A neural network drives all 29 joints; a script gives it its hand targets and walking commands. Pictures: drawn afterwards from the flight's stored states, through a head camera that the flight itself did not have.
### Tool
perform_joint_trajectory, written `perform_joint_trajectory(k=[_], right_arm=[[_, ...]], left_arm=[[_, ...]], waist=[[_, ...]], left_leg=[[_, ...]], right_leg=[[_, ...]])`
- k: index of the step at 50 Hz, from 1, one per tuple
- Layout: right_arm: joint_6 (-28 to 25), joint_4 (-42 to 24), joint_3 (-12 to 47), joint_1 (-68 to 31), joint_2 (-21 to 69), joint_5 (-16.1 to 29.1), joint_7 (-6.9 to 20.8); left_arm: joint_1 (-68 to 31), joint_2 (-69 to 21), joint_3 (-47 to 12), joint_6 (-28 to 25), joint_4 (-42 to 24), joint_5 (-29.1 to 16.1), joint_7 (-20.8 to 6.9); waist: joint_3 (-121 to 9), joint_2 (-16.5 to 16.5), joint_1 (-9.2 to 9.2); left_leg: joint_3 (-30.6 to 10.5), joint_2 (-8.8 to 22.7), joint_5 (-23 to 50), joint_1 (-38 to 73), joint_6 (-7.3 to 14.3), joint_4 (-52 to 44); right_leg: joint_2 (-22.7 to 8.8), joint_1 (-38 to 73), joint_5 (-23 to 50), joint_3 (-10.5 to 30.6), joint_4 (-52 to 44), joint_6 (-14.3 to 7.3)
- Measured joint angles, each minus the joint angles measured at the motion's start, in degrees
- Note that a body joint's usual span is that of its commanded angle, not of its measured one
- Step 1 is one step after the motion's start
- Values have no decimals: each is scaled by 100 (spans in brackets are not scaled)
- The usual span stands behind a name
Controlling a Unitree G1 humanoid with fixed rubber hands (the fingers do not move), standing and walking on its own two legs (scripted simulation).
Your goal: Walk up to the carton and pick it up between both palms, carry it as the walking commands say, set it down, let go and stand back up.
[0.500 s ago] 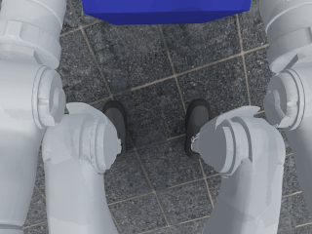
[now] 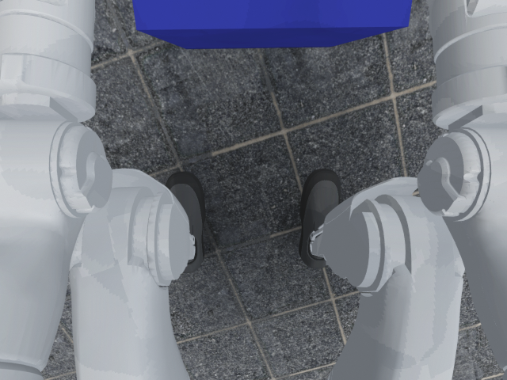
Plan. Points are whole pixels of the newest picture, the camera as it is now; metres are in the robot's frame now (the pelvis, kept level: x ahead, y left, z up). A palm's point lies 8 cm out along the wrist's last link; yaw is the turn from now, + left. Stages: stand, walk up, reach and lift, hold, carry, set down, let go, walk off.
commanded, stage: reach and lift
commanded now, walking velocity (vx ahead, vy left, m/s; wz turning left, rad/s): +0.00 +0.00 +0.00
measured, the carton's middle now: out of the picture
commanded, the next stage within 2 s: none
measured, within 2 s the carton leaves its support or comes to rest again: leaves its support in 0.26 s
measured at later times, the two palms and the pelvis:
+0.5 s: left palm out of the picture +0.57 +0.18 -0.10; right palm out of the picture +0.58 -0.14 -0.09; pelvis +0.01 +0.00 +0.03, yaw +2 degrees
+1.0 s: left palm out of the picture +0.56 +0.18 -0.05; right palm out of the picture +0.57 -0.14 -0.04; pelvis +0.01 +0.00 +0.07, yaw +2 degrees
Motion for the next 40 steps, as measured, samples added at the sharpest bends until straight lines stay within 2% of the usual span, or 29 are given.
perform_joint_trajectory(k=[11,18,28,36,40], right_arm=[[216,-304,216,320,156,83,-464],[360,-523,45,564,451,-178,-639],[554,-846,-811,734,774,-1076,-355],[755,-1296,-864,1001,841,-1086,-308],[837,-1467,-839,1081,863,-1021,-317]], left_arm=[[370,-112,-296,218,-302,-163,434],[568,-226,-269,349,-374,-108,861],[573,-453,383,493,-443,602,520],[820,-689,466,690,-903,752,693],[958,-735,483,776,-1145,723,689]], waist=[[-342,17,23],[-876,44,-30],[-1546,121,-84],[-1678,113,-102],[-1781,77,-90]], left_leg=[[-27,-45,-90,10,-63,-104],[-63,-177,-23,-20,-129,-353],[-43,-229,180,-92,-76,-876],[-32,-217,258,-127,-49,-1097],[-32,-202,248,-114,-61,-1159]], right_leg=[[66,-1,-103,28,-81,37],[137,25,-154,97,-272,123],[79,22,-5,94,-803,132],[95,-2,84,99,-1046,165],[115,-5,88,102,-1105,160]])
